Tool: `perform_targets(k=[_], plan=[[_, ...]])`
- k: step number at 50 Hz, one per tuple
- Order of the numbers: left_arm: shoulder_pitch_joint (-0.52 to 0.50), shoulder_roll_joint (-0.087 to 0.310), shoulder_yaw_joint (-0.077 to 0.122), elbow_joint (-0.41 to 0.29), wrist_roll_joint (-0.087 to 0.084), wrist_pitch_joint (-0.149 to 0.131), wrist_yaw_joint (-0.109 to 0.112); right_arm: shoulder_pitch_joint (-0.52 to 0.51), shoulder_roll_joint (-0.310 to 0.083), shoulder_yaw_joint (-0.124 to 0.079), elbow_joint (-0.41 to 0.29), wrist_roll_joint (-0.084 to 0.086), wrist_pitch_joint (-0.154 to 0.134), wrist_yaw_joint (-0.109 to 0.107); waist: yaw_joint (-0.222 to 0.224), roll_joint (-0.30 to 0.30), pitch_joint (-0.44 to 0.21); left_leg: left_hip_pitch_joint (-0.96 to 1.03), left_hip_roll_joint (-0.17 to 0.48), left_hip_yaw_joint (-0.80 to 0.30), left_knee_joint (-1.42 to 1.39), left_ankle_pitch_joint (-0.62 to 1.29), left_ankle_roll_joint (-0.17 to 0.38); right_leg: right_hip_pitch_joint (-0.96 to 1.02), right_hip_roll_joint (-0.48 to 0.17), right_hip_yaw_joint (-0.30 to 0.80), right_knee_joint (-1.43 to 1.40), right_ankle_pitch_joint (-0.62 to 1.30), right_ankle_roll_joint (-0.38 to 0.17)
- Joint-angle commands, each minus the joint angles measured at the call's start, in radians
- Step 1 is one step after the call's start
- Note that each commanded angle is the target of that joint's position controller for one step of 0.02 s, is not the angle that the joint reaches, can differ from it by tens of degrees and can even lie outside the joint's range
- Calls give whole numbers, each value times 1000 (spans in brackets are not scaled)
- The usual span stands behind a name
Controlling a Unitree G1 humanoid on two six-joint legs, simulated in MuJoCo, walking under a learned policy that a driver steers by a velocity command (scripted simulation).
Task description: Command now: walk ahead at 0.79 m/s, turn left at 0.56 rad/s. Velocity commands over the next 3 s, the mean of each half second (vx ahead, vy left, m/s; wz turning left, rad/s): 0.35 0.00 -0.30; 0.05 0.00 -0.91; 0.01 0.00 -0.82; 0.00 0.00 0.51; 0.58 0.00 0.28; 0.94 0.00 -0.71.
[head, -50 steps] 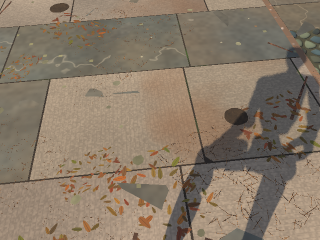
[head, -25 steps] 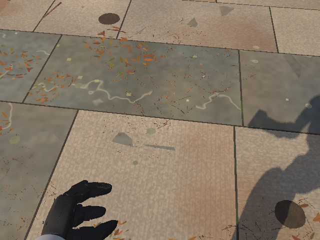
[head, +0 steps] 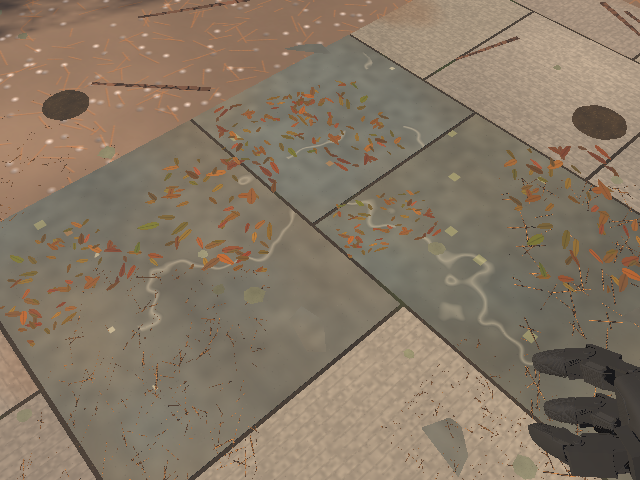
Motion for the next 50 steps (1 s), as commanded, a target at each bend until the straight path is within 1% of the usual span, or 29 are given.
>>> perform_targets(k=[1,2,3,4,5,6,7,8,9,10,13,17,21,24,25,26,27,28,29,30,31,33,35,38,42,47,48,49,50], plan=[[-76,211,29,-75,-9,0,25,258,-42,-8,56,-26,-24,-13,-225,-130,-34,557,-147,16,-132,-23,42,-301,-234,59,313,1466,-72],[-101,210,21,-80,-17,4,24,456,-68,-24,136,-28,-34,-33,-303,-145,-111,778,-119,-77,-230,85,74,-367,-240,70,537,1378,-92],[-107,173,17,-87,-23,8,11,527,-126,-46,185,-35,-37,-59,-306,-76,-153,969,-22,-171,-292,216,85,-521,-130,52,865,732,-89],[66,30,-13,-121,-40,15,10,484,-226,-65,153,-42,-39,-78,-157,171,-376,1296,377,-532,-60,1074,184,-786,-16,154,1353,-240,-68],[34,183,11,-104,-86,-23,0,498,-188,-68,91,33,-34,-87,-264,70,-640,1364,424,-722,-216,826,300,-862,34,529,1414,-228,-74],[-88,207,30,-136,-125,-23,7,429,-173,-65,108,35,-44,-80,-237,-26,-483,1187,394,-611,-314,685,283,-886,-9,498,1357,-159,-62],[-141,169,27,-155,-117,-14,19,335,-138,-61,122,53,-65,-76,-163,-108,-271,955,352,-510,-389,559,233,-909,-65,436,1235,-78,-42],[-137,137,28,-127,-99,10,31,262,-72,-44,121,57,-81,-78,-108,-144,-181,801,326,-430,-442,500,202,-873,-103,411,1189,-39,-20],[-96,118,34,-103,-85,36,35,232,-44,-40,126,44,-95,-75,-71,-130,-118,643,297,-342,-484,538,170,-770,-126,404,1147,1,-10],[-50,71,31,-90,-75,58,33,207,-22,-37,131,31,-98,-70,-38,-84,-111,546,276,-278,-521,513,150,-698,-136,400,1115,33,3],[-112,34,40,-135,-67,83,36,150,-16,-38,145,14,-101,-87,-17,-3,-43,418,217,-92,-572,565,104,-723,-126,353,1004,139,23],[-208,10,36,-184,-47,73,10,136,-32,-44,150,25,-64,-142,-50,21,-76,522,144,68,-532,469,50,-731,-100,269,683,444,4],[-295,32,41,-252,-43,85,-37,177,-74,-59,166,47,-15,-155,-92,28,-82,696,223,73,-442,457,36,-772,-80,224,517,430,-40],[-237,94,67,-277,-43,94,-59,148,-94,-73,149,72,8,-161,-46,51,-95,722,251,80,-264,608,-10,-690,-17,173,464,278,-107],[-154,116,81,-263,-44,90,-55,132,-88,-74,143,79,13,-161,2,30,-122,697,226,101,-123,625,-44,-584,22,160,383,314,-146],[-55,174,106,-248,-38,84,-39,152,-80,-73,141,75,12,-154,55,-69,-150,576,164,96,100,429,-105,-405,19,250,276,576,-202],[-109,287,128,-267,-32,82,-19,209,7,-53,105,20,6,-137,-60,-364,-150,279,-30,83,391,-481,-183,-237,-174,603,315,1151,-322],[-137,284,118,-326,10,69,-25,239,-27,-50,88,19,-3,-120,-66,-356,-361,90,-169,-171,651,-661,-215,-71,-322,1027,205,952,-521],[-204,260,117,-365,0,63,-34,210,-81,-61,93,45,-15,-108,-43,-195,-384,63,-111,-292,664,-590,-188,-76,-324,992,153,741,-487],[-261,219,108,-377,-31,65,-28,153,-83,-64,79,51,-19,-109,-60,-96,-284,43,-85,-288,606,-502,-176,-170,-274,907,138,591,-429],[-309,180,98,-387,-57,76,-18,126,-73,-65,85,37,-14,-118,-87,-9,-193,43,-52,-283,519,-443,-177,-285,-228,827,124,496,-373],[-352,148,90,-415,-56,99,8,113,-64,-68,81,33,0,-123,-114,-46,-158,146,-42,-278,342,-386,-181,-417,-148,747,113,431,-313],[-346,163,100,-428,-42,116,24,119,-25,-61,96,42,1,-122,-108,-76,-162,186,-76,-258,184,-356,-204,-424,-103,716,125,471,-286],[-332,191,114,-437,-45,134,42,123,-16,-61,108,50,3,-130,-94,-116,-193,220,-95,-277,58,-308,-229,-418,-92,743,142,426,-268],[-360,187,114,-457,-43,155,43,114,-35,-73,112,53,0,-130,-71,-188,-169,271,-104,-287,-44,-249,-230,-463,-60,792,139,257,-234],[-401,189,114,-483,-47,165,30,158,-73,-94,120,56,-33,-113,-71,-235,-159,400,-99,-294,-267,-240,-192,-461,-37,890,196,268,-213],[-424,186,111,-490,-54,167,28,199,-82,-102,133,56,-37,-110,-96,-226,-157,477,-85,-281,-376,-166,-180,-490,-12,887,225,242,-194],[-410,161,102,-492,-58,168,24,231,-111,-114,142,50,-36,-112,-97,-163,-172,594,2,-321,-466,-98,-148,-559,40,843,306,92,-159],[-346,107,85,-494,-55,169,18,210,-185,-125,125,30,-23,-119,-45,70,-188,709,222,-534,-499,-71,-38,-718,156,673,511,-171,-111]])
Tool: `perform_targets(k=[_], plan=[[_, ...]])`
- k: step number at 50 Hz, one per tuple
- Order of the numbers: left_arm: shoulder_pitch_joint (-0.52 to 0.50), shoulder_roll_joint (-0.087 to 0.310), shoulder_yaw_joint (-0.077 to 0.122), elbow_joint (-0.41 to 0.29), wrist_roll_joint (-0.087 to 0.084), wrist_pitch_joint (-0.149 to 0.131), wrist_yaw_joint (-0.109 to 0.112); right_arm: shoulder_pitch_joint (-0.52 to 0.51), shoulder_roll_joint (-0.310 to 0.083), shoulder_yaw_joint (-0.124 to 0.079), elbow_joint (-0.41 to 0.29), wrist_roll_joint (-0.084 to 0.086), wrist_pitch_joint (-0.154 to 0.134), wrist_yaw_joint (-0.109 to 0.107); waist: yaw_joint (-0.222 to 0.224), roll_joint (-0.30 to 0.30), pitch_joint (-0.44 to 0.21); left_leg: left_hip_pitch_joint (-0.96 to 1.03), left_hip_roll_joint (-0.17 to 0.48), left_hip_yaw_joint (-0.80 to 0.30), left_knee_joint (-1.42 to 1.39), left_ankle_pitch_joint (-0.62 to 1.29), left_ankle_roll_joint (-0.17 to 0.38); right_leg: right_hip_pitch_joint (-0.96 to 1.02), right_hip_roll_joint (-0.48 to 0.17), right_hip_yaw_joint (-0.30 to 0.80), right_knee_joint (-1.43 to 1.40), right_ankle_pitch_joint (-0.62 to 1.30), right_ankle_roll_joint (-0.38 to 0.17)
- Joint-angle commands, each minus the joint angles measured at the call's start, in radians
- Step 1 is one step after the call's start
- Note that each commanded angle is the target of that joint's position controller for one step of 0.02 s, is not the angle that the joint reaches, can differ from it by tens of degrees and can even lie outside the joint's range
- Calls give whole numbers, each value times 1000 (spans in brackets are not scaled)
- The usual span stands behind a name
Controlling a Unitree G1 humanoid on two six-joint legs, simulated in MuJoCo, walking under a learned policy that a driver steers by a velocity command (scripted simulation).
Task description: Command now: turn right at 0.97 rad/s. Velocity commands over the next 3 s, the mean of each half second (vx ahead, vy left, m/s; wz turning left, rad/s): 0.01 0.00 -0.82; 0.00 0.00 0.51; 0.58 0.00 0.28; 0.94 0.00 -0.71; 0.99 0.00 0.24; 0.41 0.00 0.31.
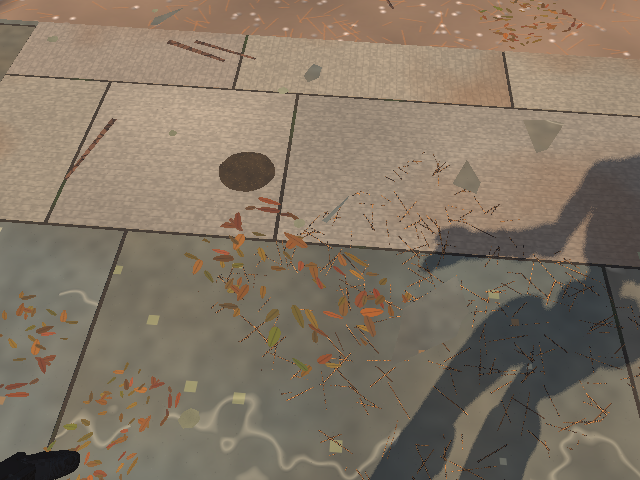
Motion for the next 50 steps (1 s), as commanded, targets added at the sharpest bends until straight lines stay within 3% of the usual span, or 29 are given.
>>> perform_targets(k=[1,2,3,4,5,7,10,15,18,20,21,22,23,24,25,26,27,28,30,35,38,41,43,45,46,47,48,49,50], plan=[[65,100,24,-91,-3,-23,-16,-5,-199,-50,-81,-53,-6,-6,50,331,-156,218,434,-438,-236,98,261,-210,-28,-105,384,-401,26],[73,174,42,-69,3,-31,-24,-56,-142,-38,-114,-49,-9,-14,54,270,-127,190,443,-385,-226,87,278,-240,-114,-135,523,-325,60],[83,186,48,-39,-1,-27,-26,-95,-97,-27,-132,-33,-2,-26,51,200,-103,168,369,-254,-203,36,235,-235,-142,-158,572,-248,74],[97,161,43,-18,3,-18,-23,-103,-86,-21,-141,-19,6,-39,46,153,-93,175,312,-169,-185,17,200,-248,-153,-181,637,-190,86],[106,133,31,-17,3,-12,-26,-94,-89,-17,-143,-13,13,-48,34,138,-75,175,300,-117,-185,57,200,-274,-166,-207,695,-160,97],[60,95,12,-40,-11,-13,-31,-44,-105,-16,-137,-23,22,-57,0,142,-59,204,284,-24,-198,133,212,-308,-210,-282,660,-120,111],[-10,72,-1,-71,-11,-16,-29,32,-135,-26,-126,-32,32,-54,-57,180,-89,316,327,24,-199,193,245,-335,-271,-316,547,-120,139],[-4,48,-11,-66,-2,-13,-41,5,-181,-47,-130,-22,35,-29,-48,201,-126,274,367,162,-189,228,230,-151,-304,-377,320,-121,118],[12,50,-5,-56,4,-2,-45,17,-189,-52,-116,5,26,-7,-33,210,-135,249,385,183,-139,274,214,-25,-265,-407,155,-144,78],[81,45,3,-25,5,3,-48,1,-175,-48,-107,35,21,1,19,193,-148,226,374,216,-38,267,161,120,-227,-425,-81,-18,24],[135,76,17,0,8,1,-40,53,-129,-35,-82,37,17,7,31,122,-160,133,335,267,68,200,95,274,-214,-391,-197,123,-13],[167,164,35,-3,8,-8,-25,78,-58,-7,-97,-8,15,15,12,-136,-181,-126,232,338,323,-183,3,487,-419,-108,-222,504,-81],[101,214,30,-29,43,-25,-20,56,-51,3,-135,-31,13,13,0,-313,-224,-320,140,283,547,-514,-55,458,-658,92,-192,690,-294],[122,112,2,-25,62,-46,-29,-6,-117,-16,-119,-9,20,4,81,-163,-271,-276,165,169,653,-498,-54,389,-624,13,-214,623,-319],[88,50,-25,14,66,-62,-33,8,-98,-11,-102,13,29,2,40,-139,-221,-247,179,138,637,-446,-41,335,-546,-99,-219,510,-255],[31,30,-30,31,56,-71,-33,55,-78,-8,-68,14,39,-5,6,-120,-189,-228,183,131,597,-380,-42,309,-487,-174,-227,406,-196],[-9,9,-39,43,48,-79,-29,80,-87,-11,-46,6,49,-9,-4,-133,-159,-193,170,120,591,-306,-54,265,-472,-229,-232,427,-176],[-28,7,-42,53,53,-84,-22,106,-100,-16,-33,9,56,-10,-17,-139,-140,-140,148,113,604,-257,-64,213,-458,-281,-240,458,-172],[-53,47,-27,55,57,-79,-5,106,-128,-25,-51,21,59,-12,-17,-138,-112,-167,127,138,602,-225,-76,227,-469,-312,-255,421,-180],[-29,51,-16,84,50,-59,19,60,-80,-9,-116,19,77,-2,23,-89,-76,-239,174,154,511,-241,-81,298,-553,-299,-283,266,-211],[-45,65,-4,94,46,-58,12,62,-64,-5,-149,14,83,13,19,-78,-78,-196,182,187,438,-261,-61,293,-572,-338,-274,302,-214],[-58,84,10,102,31,-60,1,75,-65,-10,-179,18,90,28,8,-84,-99,-136,170,227,353,-266,-28,307,-590,-384,-233,396,-194],[-68,95,18,106,14,-62,-8,86,-67,-17,-197,21,101,37,-5,-90,-113,-86,157,251,266,-244,2,322,-598,-418,-186,425,-158],[-69,85,21,125,-5,-60,-16,146,-74,-30,-193,23,107,36,-48,-61,-132,58,109,279,79,-98,51,272,-560,-496,-57,374,-78],[-16,55,18,149,-1,-62,-24,216,-138,-57,-178,18,101,18,-66,65,-147,210,110,186,-32,147,106,164,-474,-559,128,252,-4],[-72,-6,-1,88,47,-69,-25,269,-305,-100,-193,9,90,-3,-62,400,-142,430,365,-230,-51,678,258,-216,-309,-602,480,-321,106],[-168,5,-6,47,54,-75,-18,268,-300,-87,-222,-30,57,11,-103,341,-254,426,468,-439,-102,641,435,-340,-205,-359,675,-515,129],[-196,43,4,49,32,-77,-16,239,-262,-76,-221,-26,31,20,-104,205,-237,424,438,-361,-129,517,415,-376,-224,-284,722,-459,111],[-195,37,4,51,22,-83,-10,197,-239,-70,-216,-5,19,11,-68,155,-181,394,380,-296,-129,422,357,-392,-234,-261,689,-362,88]])
Over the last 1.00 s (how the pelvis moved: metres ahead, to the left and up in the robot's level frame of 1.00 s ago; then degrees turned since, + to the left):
0.41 -0.03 0.02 -39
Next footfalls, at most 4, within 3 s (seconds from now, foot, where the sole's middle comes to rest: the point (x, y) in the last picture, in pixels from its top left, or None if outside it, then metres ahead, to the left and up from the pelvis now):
0.42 right None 0.00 -0.14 -0.77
0.92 left None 0.06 0.09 -0.77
1.48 right None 0.32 -0.10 -0.77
1.92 left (336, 321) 0.81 -0.02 -0.77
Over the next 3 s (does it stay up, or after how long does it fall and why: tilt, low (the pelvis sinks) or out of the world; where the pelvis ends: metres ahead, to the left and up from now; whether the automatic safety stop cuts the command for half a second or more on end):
stays up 1.40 -0.33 0.01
